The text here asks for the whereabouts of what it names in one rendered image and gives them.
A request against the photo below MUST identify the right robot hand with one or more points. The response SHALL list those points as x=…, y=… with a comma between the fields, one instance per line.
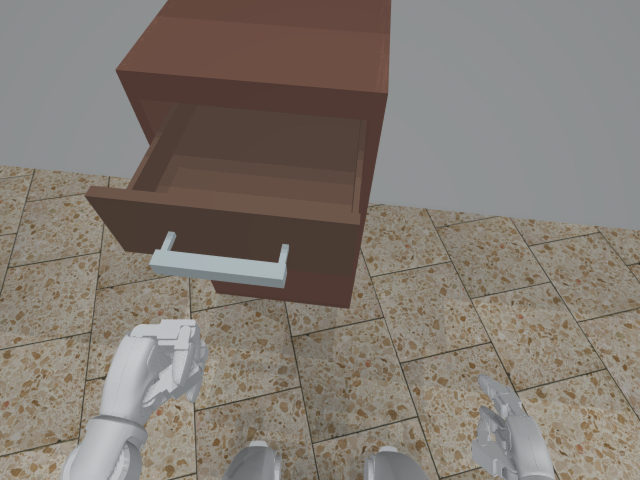
x=520, y=449

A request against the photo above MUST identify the left robot forearm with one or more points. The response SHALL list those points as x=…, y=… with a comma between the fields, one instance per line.
x=110, y=451

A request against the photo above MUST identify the drawer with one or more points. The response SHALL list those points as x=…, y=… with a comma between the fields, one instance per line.
x=239, y=183

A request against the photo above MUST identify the robot thigh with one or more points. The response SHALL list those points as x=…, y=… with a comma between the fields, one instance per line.
x=387, y=465
x=254, y=463

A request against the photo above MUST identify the cabinet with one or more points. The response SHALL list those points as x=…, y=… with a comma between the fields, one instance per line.
x=314, y=57

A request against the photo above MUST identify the robot left thigh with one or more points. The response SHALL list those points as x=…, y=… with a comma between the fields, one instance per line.
x=254, y=463

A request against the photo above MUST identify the handle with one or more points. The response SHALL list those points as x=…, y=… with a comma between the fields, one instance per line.
x=219, y=268

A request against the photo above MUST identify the robot right thigh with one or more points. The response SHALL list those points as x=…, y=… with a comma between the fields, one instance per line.
x=387, y=465

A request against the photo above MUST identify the left robot hand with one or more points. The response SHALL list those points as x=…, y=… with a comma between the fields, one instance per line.
x=172, y=351

